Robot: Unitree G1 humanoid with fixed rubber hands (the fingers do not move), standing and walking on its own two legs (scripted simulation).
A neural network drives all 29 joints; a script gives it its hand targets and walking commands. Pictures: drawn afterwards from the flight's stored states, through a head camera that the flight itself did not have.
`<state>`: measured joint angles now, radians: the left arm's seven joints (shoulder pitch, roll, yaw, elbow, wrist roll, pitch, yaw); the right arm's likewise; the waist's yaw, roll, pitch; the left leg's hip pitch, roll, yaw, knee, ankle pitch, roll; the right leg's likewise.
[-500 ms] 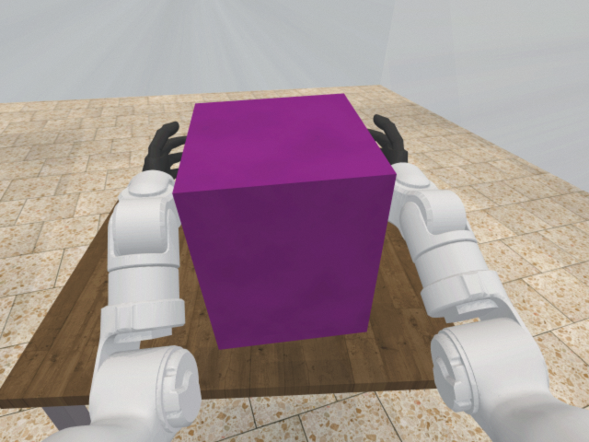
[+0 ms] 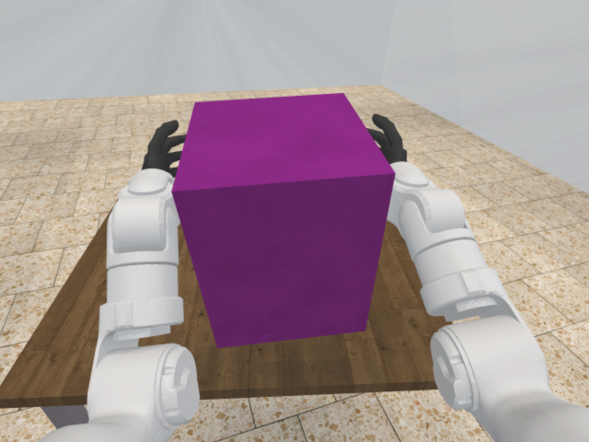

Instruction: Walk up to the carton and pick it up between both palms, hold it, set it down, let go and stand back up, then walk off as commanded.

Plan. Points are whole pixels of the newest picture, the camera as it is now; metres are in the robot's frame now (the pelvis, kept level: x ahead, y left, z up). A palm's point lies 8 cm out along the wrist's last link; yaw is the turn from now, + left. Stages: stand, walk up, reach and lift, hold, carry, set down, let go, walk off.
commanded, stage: hold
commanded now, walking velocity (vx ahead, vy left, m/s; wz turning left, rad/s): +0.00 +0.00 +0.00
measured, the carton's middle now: (281, 218) +0.35 +0.00 +0.20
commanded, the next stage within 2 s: none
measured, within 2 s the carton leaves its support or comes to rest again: neither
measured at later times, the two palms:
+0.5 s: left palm (159, 178) +0.37 +0.16 +0.26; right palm (388, 171) +0.37 -0.14 +0.27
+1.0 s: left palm (157, 181) +0.36 +0.16 +0.26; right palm (388, 174) +0.36 -0.14 +0.26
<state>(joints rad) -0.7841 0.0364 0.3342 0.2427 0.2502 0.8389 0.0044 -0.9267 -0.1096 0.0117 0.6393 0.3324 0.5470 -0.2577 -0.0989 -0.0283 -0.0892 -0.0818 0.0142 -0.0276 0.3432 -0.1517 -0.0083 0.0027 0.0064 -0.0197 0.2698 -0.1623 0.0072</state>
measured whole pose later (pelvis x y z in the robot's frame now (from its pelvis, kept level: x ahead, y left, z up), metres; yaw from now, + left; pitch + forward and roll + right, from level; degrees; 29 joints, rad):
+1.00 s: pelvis +0.00 +0.00 +0.00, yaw +0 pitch -7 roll -1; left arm -0.78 0.02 0.34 0.22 0.26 0.85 0.00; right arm -0.92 -0.11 0.01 0.62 0.33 0.56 -0.26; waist -0.09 -0.02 -0.08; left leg -0.08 0.01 -0.03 0.34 -0.15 -0.01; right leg 0.01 0.01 -0.01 0.27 -0.16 0.01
